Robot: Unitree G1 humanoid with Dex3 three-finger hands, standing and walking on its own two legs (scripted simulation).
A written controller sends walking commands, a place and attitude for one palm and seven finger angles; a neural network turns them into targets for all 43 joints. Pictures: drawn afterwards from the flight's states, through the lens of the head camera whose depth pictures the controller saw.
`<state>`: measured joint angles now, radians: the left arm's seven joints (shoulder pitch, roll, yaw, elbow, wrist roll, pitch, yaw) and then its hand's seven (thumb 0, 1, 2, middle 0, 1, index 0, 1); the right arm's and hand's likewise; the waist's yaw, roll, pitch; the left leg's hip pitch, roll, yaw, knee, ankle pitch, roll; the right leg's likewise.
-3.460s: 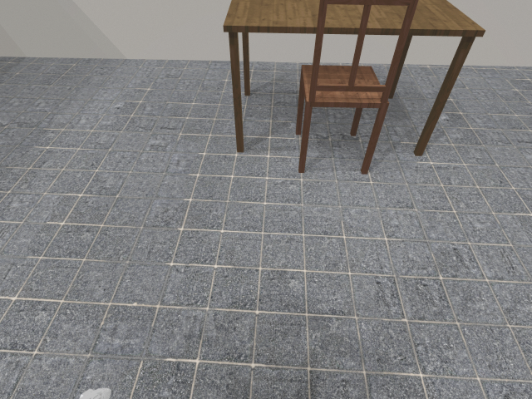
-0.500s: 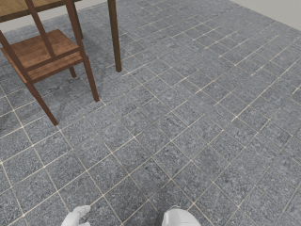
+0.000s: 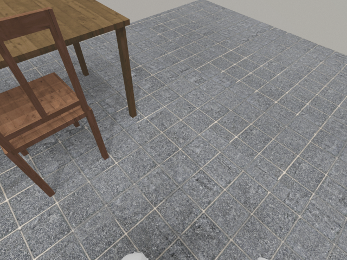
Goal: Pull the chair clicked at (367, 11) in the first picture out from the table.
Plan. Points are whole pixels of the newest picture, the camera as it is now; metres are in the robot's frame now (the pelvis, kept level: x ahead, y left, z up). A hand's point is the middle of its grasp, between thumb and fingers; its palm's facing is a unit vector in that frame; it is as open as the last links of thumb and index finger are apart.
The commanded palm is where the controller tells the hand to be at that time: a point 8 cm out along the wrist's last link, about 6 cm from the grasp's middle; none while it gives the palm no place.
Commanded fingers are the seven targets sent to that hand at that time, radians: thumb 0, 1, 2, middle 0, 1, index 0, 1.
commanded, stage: walk to a spot facing it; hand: left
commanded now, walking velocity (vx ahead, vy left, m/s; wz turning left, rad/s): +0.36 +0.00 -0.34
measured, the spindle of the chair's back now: (24, 84) +0.64 +0.62 -0.05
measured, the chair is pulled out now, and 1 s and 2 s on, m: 0.00 0.00 0.00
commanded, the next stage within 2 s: turn to face it in 0.50 s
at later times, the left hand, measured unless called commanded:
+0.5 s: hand (144, 178) +0.37 +0.13 -0.15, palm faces -0.27 -0.94 -0.20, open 7.4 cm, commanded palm none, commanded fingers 0.00 0.90 0.90 -0.20 -0.30 -0.20 -0.30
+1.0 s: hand (161, 152) +0.49 +0.09 -0.17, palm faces -0.12 -0.98 -0.16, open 7.3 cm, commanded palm none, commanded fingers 0.00 0.90 0.90 -0.20 -0.30 -0.20 -0.30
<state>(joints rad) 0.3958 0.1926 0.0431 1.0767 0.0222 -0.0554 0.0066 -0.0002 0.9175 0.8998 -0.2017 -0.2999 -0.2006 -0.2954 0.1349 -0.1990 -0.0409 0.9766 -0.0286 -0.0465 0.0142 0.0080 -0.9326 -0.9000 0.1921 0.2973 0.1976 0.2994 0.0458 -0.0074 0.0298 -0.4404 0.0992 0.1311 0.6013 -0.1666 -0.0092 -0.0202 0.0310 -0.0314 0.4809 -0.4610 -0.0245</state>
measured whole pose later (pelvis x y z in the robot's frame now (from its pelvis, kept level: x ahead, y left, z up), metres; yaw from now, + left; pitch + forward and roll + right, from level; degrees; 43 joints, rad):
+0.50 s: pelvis +0.22 -0.02 +0.00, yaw -15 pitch -1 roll +0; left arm 0.13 0.20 0.08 0.95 0.03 0.02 -0.04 0.00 0.92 0.90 -0.20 -0.30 -0.20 -0.29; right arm 0.43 -0.16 -0.05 1.09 -0.03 -0.05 -0.01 0.00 -0.92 -0.90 0.19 0.30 0.20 0.30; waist -0.05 0.01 0.09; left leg 0.09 0.14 0.40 0.44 -0.46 -0.08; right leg -0.53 -0.08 -0.15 0.69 -0.21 -0.03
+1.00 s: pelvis +0.38 -0.07 +0.00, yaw -9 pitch -1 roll -2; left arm 0.19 0.17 0.04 0.99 0.02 0.00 0.02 0.00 0.93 0.90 -0.21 -0.30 -0.20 -0.30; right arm 0.24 -0.17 -0.04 1.01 -0.02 0.02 0.00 0.00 -0.93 -0.90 0.19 0.30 0.20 0.30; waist -0.01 -0.01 0.02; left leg -0.36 0.08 0.12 0.65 -0.25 0.00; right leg -0.19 -0.05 -0.27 0.60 -0.38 -0.01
